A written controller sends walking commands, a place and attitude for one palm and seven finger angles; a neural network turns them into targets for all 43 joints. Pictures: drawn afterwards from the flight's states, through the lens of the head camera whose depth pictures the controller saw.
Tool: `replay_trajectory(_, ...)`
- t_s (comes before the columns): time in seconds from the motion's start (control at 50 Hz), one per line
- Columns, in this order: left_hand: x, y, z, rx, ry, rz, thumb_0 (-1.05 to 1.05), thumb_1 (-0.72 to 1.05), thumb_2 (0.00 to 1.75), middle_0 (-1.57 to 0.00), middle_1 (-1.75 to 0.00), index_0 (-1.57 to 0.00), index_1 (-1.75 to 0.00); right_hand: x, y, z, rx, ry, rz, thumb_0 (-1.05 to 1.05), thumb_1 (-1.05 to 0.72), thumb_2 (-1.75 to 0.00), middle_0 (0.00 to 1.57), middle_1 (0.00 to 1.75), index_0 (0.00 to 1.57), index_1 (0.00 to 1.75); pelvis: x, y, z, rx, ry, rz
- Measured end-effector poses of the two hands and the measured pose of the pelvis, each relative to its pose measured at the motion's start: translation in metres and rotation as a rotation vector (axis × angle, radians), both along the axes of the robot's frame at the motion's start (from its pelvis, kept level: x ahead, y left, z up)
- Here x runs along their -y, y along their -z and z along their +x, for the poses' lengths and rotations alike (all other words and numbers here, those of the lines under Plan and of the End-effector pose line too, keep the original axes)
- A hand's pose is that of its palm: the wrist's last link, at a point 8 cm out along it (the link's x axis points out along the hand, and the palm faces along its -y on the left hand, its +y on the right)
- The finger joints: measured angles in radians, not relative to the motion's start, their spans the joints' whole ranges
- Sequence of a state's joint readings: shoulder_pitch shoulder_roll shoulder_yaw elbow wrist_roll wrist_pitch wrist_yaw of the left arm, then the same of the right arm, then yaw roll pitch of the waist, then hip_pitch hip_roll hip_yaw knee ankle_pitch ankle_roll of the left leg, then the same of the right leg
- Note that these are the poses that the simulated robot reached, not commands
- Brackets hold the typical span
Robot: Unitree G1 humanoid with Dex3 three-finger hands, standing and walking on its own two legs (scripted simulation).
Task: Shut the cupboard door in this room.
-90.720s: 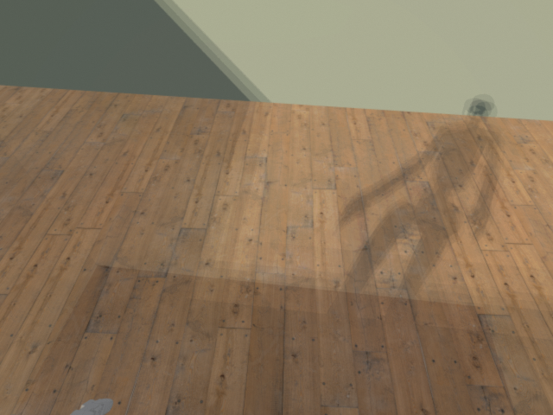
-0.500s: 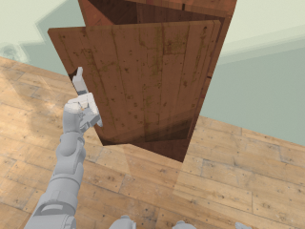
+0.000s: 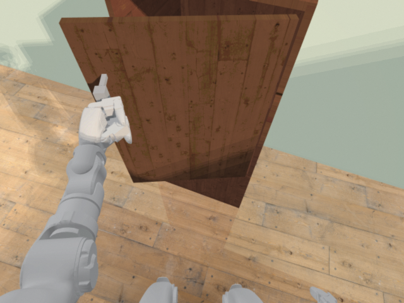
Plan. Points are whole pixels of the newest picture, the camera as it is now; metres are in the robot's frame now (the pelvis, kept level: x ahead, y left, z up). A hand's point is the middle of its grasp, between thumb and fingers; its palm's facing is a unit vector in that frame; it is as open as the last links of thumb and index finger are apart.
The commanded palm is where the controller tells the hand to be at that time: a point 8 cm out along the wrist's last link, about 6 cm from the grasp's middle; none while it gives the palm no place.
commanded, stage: push the door shut along its arc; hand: left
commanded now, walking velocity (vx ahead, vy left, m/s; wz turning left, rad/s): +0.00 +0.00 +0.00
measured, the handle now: (110, 105) +0.52 +0.20 +0.07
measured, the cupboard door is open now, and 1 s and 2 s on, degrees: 25 13 1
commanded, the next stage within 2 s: pull the fist back off the door in 1.38 s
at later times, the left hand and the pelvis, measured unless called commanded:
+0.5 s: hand (142, 104) +0.51 +0.13 +0.08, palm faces -0.14 -0.99 -0.02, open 3.1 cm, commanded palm +0.50 +0.18 +0.08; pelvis +0.00 +0.01 -0.01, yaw -1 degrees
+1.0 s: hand (155, 86) +0.56 +0.10 +0.09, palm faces -0.26 -0.97 -0.02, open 3.0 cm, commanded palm +0.57 +0.14 +0.08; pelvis +0.00 +0.00 -0.03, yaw -2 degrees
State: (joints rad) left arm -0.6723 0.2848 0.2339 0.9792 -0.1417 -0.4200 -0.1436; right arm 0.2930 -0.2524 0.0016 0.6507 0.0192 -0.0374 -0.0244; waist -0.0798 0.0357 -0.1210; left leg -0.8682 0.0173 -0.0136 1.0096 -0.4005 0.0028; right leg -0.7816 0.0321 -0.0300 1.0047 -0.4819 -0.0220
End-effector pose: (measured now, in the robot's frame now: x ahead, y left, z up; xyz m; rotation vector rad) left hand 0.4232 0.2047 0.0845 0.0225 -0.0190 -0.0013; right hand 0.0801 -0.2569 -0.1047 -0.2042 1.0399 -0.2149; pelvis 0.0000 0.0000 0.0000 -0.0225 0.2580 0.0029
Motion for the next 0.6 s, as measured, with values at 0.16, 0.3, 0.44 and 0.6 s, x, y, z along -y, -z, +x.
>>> replay_trajectory(0.16,0.001,0.001,0.025,-0.018,0.045,0.012,0.02,0.90,0.90,-1.32,-1.50,-1.30,-1.50,0.003,0.011,-0.037,-0.111,0.037,-0.010,0.01,-0.91,-0.89,0.21,0.30,0.21,0.30,-0.003,0.007,-0.002,-0.038,-0.002,-0.007)
replay_trajectory(0.3,0.010,0.003,0.045,-0.026,0.084,-0.002,0.02,0.90,0.90,-1.31,-1.50,-1.30,-1.50,0.002,0.013,-0.066,-0.182,0.076,-0.016,0.01,-0.91,-0.89,0.21,0.30,0.21,0.30,-0.005,0.011,-0.003,-0.065,0.005,-0.011)
replay_trajectory(0.44,0.019,0.002,0.064,-0.036,0.119,-0.005,0.02,0.90,0.90,-1.30,-1.50,-1.30,-1.50,0.001,0.013,-0.084,-0.214,0.111,-0.018,0.00,-0.91,-0.89,0.21,0.30,0.21,0.30,-0.006,0.014,-0.002,-0.085,0.014,-0.015)
replay_trajectory(0.6,0.029,-0.001,0.082,-0.048,0.168,0.001,0.02,0.90,0.90,-1.30,-1.50,-1.30,-1.50,0.000,0.014,-0.095,-0.240,0.128,-0.015,0.00,-0.91,-0.89,0.21,0.30,0.21,0.30,-0.006,0.017,-0.002,-0.106,0.018,-0.019)
